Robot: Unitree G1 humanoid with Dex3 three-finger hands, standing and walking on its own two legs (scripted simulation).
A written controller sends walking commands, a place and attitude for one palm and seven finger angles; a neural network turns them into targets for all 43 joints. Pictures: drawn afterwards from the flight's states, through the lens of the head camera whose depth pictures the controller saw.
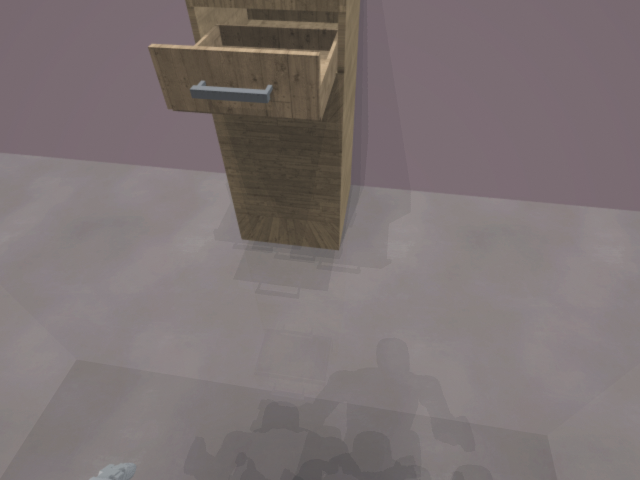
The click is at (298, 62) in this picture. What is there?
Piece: drawer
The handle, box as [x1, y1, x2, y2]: [190, 81, 272, 102]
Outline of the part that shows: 190,92 192,97 196,98 267,102 272,87 271,85 268,85 264,90 206,86 204,81 200,81 197,85 193,85 190,88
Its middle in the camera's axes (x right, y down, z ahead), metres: -0.20 -0.34 +0.88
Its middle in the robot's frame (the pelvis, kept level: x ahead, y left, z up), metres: +0.88 +0.24 +0.08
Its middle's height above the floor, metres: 0.85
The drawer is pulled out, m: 0.28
